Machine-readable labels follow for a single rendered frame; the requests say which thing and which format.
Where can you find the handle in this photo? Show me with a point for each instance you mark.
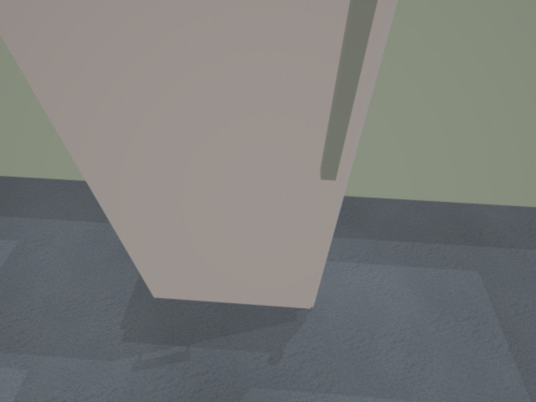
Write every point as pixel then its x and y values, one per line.
pixel 355 41

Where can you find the fridge door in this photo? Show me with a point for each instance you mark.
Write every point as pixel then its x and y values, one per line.
pixel 199 126

